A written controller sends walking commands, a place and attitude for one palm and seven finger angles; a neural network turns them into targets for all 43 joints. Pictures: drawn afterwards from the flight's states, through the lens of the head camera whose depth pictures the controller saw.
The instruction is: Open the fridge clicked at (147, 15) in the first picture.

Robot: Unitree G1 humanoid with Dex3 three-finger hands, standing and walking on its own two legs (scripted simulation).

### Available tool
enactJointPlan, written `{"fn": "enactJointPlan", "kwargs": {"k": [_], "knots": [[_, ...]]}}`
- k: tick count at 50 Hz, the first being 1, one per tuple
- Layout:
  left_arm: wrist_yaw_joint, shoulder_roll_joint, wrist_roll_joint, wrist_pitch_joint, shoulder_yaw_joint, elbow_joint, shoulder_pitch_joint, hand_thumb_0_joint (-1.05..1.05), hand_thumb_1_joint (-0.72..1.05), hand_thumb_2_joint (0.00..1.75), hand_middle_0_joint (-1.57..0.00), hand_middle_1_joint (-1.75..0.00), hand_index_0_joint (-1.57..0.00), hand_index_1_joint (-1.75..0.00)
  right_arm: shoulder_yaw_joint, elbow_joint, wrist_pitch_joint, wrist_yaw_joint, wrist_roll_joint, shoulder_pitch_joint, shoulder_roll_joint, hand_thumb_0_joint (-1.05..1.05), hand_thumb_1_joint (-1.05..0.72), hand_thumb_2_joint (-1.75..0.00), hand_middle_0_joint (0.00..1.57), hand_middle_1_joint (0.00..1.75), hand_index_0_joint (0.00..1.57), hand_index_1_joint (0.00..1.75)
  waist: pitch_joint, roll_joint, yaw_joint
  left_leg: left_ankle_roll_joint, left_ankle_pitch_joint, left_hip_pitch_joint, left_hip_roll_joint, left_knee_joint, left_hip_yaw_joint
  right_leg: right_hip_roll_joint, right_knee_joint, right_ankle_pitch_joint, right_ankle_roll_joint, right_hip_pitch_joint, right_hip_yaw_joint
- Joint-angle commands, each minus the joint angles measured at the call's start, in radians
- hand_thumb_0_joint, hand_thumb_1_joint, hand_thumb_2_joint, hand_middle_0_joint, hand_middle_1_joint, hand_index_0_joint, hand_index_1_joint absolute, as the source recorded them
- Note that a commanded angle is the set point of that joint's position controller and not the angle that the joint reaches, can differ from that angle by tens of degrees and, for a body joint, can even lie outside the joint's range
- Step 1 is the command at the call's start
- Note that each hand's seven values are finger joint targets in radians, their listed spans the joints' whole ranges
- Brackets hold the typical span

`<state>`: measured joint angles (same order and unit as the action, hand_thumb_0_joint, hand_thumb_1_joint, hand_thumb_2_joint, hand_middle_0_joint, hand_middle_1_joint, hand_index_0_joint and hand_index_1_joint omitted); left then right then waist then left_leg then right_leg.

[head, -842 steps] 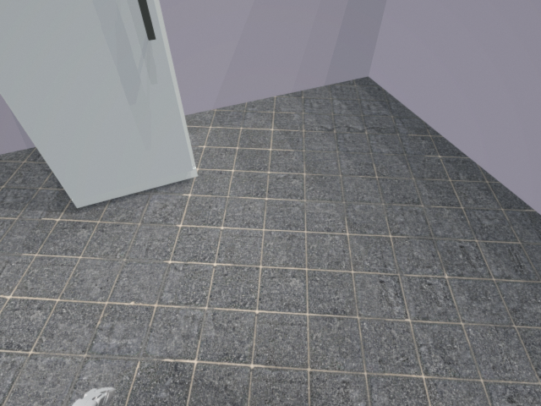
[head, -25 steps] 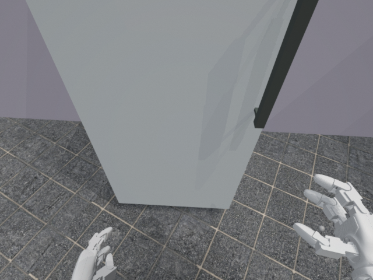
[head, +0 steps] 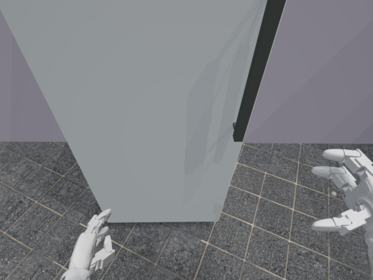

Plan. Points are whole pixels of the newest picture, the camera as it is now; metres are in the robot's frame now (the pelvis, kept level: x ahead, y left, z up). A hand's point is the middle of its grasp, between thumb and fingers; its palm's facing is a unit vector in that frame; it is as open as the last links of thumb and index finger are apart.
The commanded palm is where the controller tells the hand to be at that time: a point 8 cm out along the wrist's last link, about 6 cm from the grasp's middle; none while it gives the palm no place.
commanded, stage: raise the hand to about handle height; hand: right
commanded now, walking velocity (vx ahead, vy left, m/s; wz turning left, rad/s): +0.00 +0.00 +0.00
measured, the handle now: (251, 77) +0.52 -0.14 +0.20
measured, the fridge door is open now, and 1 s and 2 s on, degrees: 0 0 0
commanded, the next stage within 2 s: move the hooked fingers beside the handle in 0.80 s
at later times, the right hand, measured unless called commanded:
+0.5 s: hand (342, 164) +0.28 -0.27 +0.17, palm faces +0.04 +1.00 -0.07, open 14.0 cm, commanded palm +0.24 -0.31 +0.18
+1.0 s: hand (339, 164) +0.29 -0.27 +0.17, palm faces +0.06 +1.00 -0.05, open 14.0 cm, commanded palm +0.26 -0.30 +0.18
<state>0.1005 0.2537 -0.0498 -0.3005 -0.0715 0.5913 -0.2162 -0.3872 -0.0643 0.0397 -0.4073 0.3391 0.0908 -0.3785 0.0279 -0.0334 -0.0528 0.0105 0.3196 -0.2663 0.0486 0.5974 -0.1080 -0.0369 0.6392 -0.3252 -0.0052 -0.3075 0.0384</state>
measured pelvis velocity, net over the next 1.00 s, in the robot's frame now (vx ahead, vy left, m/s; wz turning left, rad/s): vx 0.00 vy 0.01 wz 0.01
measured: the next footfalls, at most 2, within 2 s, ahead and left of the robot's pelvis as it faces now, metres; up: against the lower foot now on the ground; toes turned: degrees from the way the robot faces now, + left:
none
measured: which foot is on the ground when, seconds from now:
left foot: down 0.00-1.00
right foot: down 0.00-1.00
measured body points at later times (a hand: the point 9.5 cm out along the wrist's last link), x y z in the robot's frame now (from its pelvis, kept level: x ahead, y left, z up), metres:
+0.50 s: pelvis +0.00 +0.01 +0.01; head -0.01 +0.03 +0.46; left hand +0.18 +0.25 -0.06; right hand +0.28 -0.32 +0.18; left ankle +0.00 +0.13 -0.73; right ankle +0.01 -0.11 -0.73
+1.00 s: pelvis +0.00 +0.01 +0.01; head -0.01 +0.03 +0.46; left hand +0.19 +0.24 -0.06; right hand +0.28 -0.32 +0.17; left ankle +0.00 +0.13 -0.73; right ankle +0.01 -0.11 -0.73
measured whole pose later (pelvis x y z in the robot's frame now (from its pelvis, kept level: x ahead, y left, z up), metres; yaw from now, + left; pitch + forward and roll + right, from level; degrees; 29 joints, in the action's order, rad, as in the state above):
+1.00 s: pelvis +0.00 +0.01 +0.01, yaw +1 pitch -2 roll +0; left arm 0.12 0.27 -0.07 -0.24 -0.07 0.61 -0.23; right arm -0.47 -0.22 -0.09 -0.46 0.33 -0.11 -0.45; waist 0.01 -0.05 -0.05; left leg 0.00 0.28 -0.19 0.03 0.51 -0.10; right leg -0.04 0.53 -0.28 0.01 -0.22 0.05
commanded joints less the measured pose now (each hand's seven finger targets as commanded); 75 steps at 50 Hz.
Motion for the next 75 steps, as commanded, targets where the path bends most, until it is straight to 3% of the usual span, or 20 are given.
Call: {"fn": "enactJointPlan", "kwargs": {"k": [1,14,19,23,32,34,37,45,48,50,53,57,58,62,64,67,68,71,73,75], "knots": [[0.016,0.134,-0.010,-0.043,0.049,-0.137,0.078,0.00,0.90,0.90,-0.20,-0.30,-0.20,-0.30,-0.124,0.180,0.020,-0.022,0.029,-0.277,-0.248,0.00,0.50,-0.30,0.30,1.20,0.30,1.20,0.138,-0.046,0.009,-0.030,-0.229,0.034,-0.055,-0.097,0.023,0.029,-0.138,0.219,-0.013,0.104,-0.059],[0.025,0.136,-0.020,-0.017,0.038,-0.134,0.100,0.00,0.90,0.90,-0.20,-0.30,-0.20,-0.30,-0.197,0.091,-0.052,-0.065,0.026,-0.495,-0.383,0.00,0.50,-0.30,0.30,1.20,0.30,1.20,0.168,-0.054,0.005,-0.031,-0.249,0.093,-0.043,-0.161,0.044,0.037,-0.179,0.232,-0.021,0.164,-0.055],[0.014,0.142,-0.029,-0.005,0.043,-0.142,0.098,0.00,0.90,0.90,-0.20,-0.30,-0.20,-0.30,-0.156,0.002,-0.086,-0.088,0.031,-0.427,-0.329,0.00,0.50,-0.30,0.30,1.20,0.30,1.20,0.127,-0.012,0.002,-0.027,-0.254,0.076,-0.038,-0.165,0.049,0.037,-0.182,0.224,-0.021,0.141,-0.045],[0.010,0.145,-0.026,-0.002,0.051,-0.157,0.102,0.00,0.90,0.90,-0.20,-0.30,-0.20,-0.30,-0.198,0.070,-0.084,-0.072,0.034,-0.432,-0.375,0.00,0.50,-0.30,0.30,1.20,0.30,1.20,0.150,0.002,-0.008,-0.026,-0.248,0.092,-0.035,-0.164,0.056,0.036,-0.173,0.229,-0.022,0.146,-0.041],[0.025,0.134,-0.024,-0.009,0.051,-0.147,0.095,0.00,0.90,0.90,-0.20,-0.30,-0.20,-0.30,-0.199,0.098,-0.052,-0.036,0.017,-0.472,-0.362,0.00,0.50,-0.30,0.30,1.20,0.30,1.20,0.154,-0.073,0.005,-0.023,-0.250,0.079,-0.039,-0.169,0.056,0.037,-0.183,0.225,-0.024,0.178,-0.028],[0.025,0.137,-0.023,-0.005,0.049,-0.143,0.096,0.00,0.90,0.90,-0.20,-0.30,-0.20,-0.30,-0.191,0.076,-0.061,-0.044,0.019,-0.467,-0.360,0.00,0.50,-0.30,0.30,1.20,0.30,1.20,0.136,-0.022,0.008,-0.020,-0.262,0.084,-0.037,-0.171,0.064,0.035,-0.180,0.225,-0.026,0.159,-0.029],[0.028,0.136,-0.026,-0.007,0.050,-0.146,0.097,0.00,0.90,0.90,-0.20,-0.30,-0.20,-0.30,-0.179,0.080,-0.066,-0.051,0.017,-0.473,-0.352,0.00,0.50,-0.30,0.30,1.20,0.30,1.20,0.148,-0.067,0.010,-0.021,-0.248,0.074,-0.038,-0.170,0.060,0.039,-0.180,0.216,-0.025,0.173,-0.031],[0.024,0.134,-0.026,0.001,0.050,-0.146,0.099,0.00,0.90,0.90,-0.20,-0.30,-0.20,-0.30,-0.189,0.078,-0.070,-0.055,0.025,-0.463,-0.355,0.00,0.50,-0.30,0.30,1.20,0.30,1.20,0.159,-0.051,0.008,-0.021,-0.278,0.080,-0.039,-0.163,0.058,0.036,-0.174,0.238,-0.024,0.173,-0.029],[0.028,0.139,-0.026,0.006,0.050,-0.134,0.089,0.00,0.90,0.90,-0.20,-0.30,-0.20,-0.30,-0.171,0.035,-0.068,-0.052,0.022,-0.506,-0.353,0.00,0.50,-0.30,0.30,1.20,0.30,1.20,0.133,0.007,0.021,-0.019,-0.264,0.066,-0.041,-0.169,0.057,0.032,-0.173,0.228,-0.024,0.161,-0.034],[0.031,0.135,-0.027,0.006,0.048,-0.137,0.094,0.00,0.90,0.90,-0.20,-0.30,-0.20,-0.30,-0.141,0.039,-0.064,-0.051,0.011,-0.565,-0.334,0.00,0.50,-0.30,0.30,1.20,0.30,1.20,0.153,-0.052,0.026,-0.022,-0.256,0.055,-0.041,-0.163,0.056,0.036,-0.176,0.222,-0.023,0.178,-0.037],[0.037,0.142,-0.026,0.012,0.048,-0.124,0.080,0.00,0.90,0.90,-0.20,-0.30,-0.20,-0.30,-0.141,-0.022,-0.057,-0.045,0.002,-0.605,-0.358,0.00,0.50,-0.30,0.30,1.20,0.30,1.20,0.132,-0.017,0.034,-0.023,-0.227,0.047,-0.041,-0.173,0.058,0.032,-0.177,0.206,-0.025,0.166,-0.041],[0.040,0.138,-0.028,0.012,0.047,-0.125,0.081,0.00,0.90,0.90,-0.20,-0.30,-0.20,-0.30,-0.107,-0.033,-0.040,-0.043,-0.014,-0.685,-0.338,0.00,0.50,-0.30,0.30,1.20,0.30,1.20,0.180,-0.088,0.038,-0.029,-0.241,0.047,-0.040,-0.158,0.050,0.034,-0.181,0.221,-0.020,0.191,-0.045],[0.037,0.139,-0.025,0.014,0.048,-0.124,0.074,0.00,0.90,0.90,-0.20,-0.30,-0.20,-0.30,-0.121,-0.048,-0.039,-0.040,-0.010,-0.675,-0.353,0.00,0.50,-0.30,0.30,1.20,0.30,1.20,0.177,-0.034,0.034,-0.030,-0.252,0.059,-0.041,-0.161,0.052,0.030,-0.178,0.232,-0.023,0.186,-0.046],[0.031,0.140,-0.025,0.017,0.049,-0.130,0.074,0.00,0.90,0.90,-0.20,-0.30,-0.20,-0.30,-0.130,-0.083,-0.042,-0.027,-0.017,-0.665,-0.347,0.00,0.50,-0.30,0.30,1.20,0.30,1.20,0.194,-0.064,0.022,-0.033,-0.267,0.062,-0.038,-0.150,0.045,0.032,-0.183,0.248,-0.019,0.176,-0.046],[0.028,0.146,-0.026,0.025,0.051,-0.129,0.067,0.00,0.90,0.90,-0.20,-0.30,-0.20,-0.30,-0.141,-0.114,-0.049,-0.021,-0.022,-0.673,-0.366,0.00,0.50,-0.30,0.30,1.20,0.30,1.20,0.195,-0.009,0.024,-0.029,-0.281,0.074,-0.039,-0.150,0.046,0.027,-0.185,0.255,-0.022,0.158,-0.040],[0.026,0.147,-0.026,0.029,0.055,-0.130,0.059,0.00,0.90,0.90,-0.20,-0.30,-0.20,-0.30,-0.141,-0.120,-0.049,-0.011,-0.030,-0.701,-0.365,0.00,0.50,-0.30,0.30,1.20,0.30,1.20,0.202,-0.057,0.025,-0.033,-0.292,0.066,-0.038,-0.143,0.046,0.028,-0.180,0.274,-0.019,0.169,-0.040],[0.022,0.149,-0.022,0.032,0.056,-0.133,0.055,0.00,0.90,0.90,-0.20,-0.30,-0.20,-0.30,-0.142,-0.113,-0.046,-0.011,-0.026,-0.687,-0.369,0.00,0.50,-0.30,0.30,1.20,0.30,1.20,0.220,-0.002,0.020,-0.033,-0.320,0.090,-0.039,-0.139,0.044,0.024,-0.177,0.299,-0.021,0.167,-0.041],[0.021,0.139,-0.025,0.031,0.056,-0.138,0.059,0.00,0.90,0.90,-0.20,-0.30,-0.20,-0.30,-0.097,-0.067,-0.036,-0.005,-0.034,-0.741,-0.323,0.00,0.50,-0.30,0.30,1.20,0.30,1.20,0.239,-0.085,0.031,-0.034,-0.327,0.070,-0.039,-0.136,0.047,0.027,-0.174,0.313,-0.019,0.199,-0.036],[0.021,0.147,-0.021,0.034,0.059,-0.128,0.044,0.00,0.90,0.90,-0.20,-0.30,-0.20,-0.30,-0.108,-0.098,-0.034,0.001,-0.029,-0.723,-0.329,0.00,0.50,-0.30,0.30,1.20,0.30,1.20,0.226,-0.011,0.030,-0.034,-0.342,0.078,-0.043,-0.137,0.043,0.021,-0.173,0.328,-0.021,0.187,-0.038],[0.020,0.146,-0.024,0.039,0.061,-0.125,0.044,0.00,0.90,0.90,-0.20,-0.30,-0.20,-0.30,-0.095,-0.109,-0.043,0.004,-0.033,-0.726,-0.310,0.00,0.50,-0.30,0.30,1.20,0.30,1.20,0.230,-0.030,0.034,-0.031,-0.345,0.068,-0.041,-0.136,0.046,0.025,-0.175,0.321,-0.022,0.188,-0.033]]}}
